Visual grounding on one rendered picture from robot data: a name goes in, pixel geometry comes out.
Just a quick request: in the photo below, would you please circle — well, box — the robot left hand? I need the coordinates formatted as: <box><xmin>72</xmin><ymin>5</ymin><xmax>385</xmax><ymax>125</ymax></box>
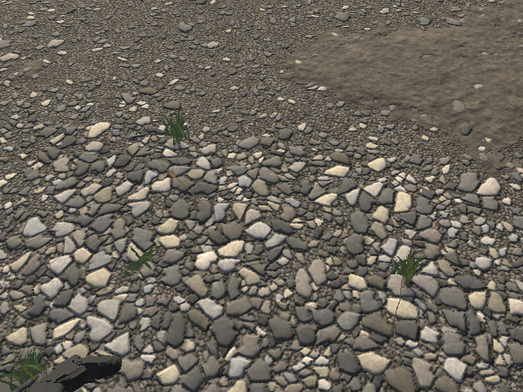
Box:
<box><xmin>25</xmin><ymin>354</ymin><xmax>122</xmax><ymax>392</ymax></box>

